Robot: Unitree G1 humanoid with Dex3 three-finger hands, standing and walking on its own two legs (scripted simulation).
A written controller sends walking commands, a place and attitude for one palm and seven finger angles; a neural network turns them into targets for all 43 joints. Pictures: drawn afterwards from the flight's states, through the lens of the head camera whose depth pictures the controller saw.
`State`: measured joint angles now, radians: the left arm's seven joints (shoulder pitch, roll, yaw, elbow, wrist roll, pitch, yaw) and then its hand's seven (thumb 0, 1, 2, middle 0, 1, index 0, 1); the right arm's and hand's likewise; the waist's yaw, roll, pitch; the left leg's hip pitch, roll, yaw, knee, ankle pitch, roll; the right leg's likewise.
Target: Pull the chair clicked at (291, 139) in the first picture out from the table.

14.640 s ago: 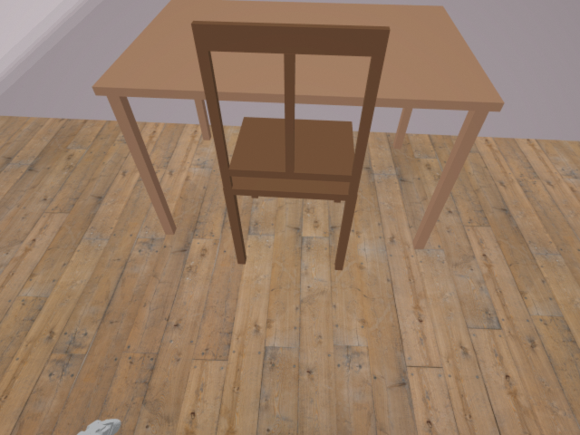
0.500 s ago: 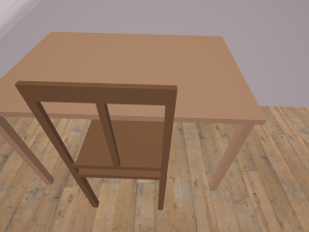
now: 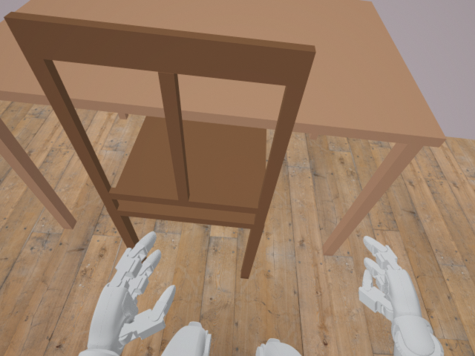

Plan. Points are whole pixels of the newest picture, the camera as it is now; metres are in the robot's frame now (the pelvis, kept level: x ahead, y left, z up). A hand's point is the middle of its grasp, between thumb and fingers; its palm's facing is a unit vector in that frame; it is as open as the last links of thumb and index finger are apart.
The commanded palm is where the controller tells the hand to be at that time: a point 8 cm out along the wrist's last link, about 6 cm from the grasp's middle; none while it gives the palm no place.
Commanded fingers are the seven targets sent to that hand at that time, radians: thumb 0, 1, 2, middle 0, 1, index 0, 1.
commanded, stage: raise the hand toward the chair's back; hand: left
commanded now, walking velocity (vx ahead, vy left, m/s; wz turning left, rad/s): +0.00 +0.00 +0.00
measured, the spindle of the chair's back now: (177, 148) +0.50 +0.17 +0.03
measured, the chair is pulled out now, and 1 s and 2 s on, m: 0.00 0.00 0.00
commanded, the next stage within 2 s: aim the fingers beside a spindle in 1.64 s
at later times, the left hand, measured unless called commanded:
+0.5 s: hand (115, 276) +0.22 +0.20 +0.05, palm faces +0.11 -0.99 -0.06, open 13.9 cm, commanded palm +0.19 +0.24 +0.04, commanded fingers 0.00 -0.24 0.41 -0.09 -0.12 -0.09 -0.12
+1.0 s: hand (115, 267) +0.24 +0.21 +0.04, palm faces -0.03 -1.00 -0.04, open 16.8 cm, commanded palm +0.22 +0.27 +0.06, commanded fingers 0.00 -0.50 0.30 -0.06 -0.08 -0.06 -0.08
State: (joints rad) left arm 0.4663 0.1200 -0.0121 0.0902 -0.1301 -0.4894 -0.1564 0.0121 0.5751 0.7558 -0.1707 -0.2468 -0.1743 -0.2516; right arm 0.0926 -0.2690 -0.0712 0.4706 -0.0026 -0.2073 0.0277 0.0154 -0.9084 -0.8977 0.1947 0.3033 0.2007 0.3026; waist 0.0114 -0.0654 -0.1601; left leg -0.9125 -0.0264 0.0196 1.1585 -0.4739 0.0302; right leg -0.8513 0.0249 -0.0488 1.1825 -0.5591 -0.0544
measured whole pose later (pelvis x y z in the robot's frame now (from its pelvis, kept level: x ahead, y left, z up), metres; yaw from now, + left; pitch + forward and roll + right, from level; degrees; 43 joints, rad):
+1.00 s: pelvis +0.01 +0.02 +0.01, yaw +1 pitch +15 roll -4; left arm 0.33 0.26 0.13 0.04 -0.25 -0.31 -0.26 -0.01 -0.47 0.31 -0.06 -0.08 -0.06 -0.09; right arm 0.19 -0.22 0.05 0.52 0.03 -0.19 -0.05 0.01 -0.90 -0.90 0.20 0.30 0.21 0.30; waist 0.00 0.04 -0.14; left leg -0.92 -0.02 -0.04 1.14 -0.47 0.05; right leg -0.81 0.04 -0.10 1.08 -0.53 -0.03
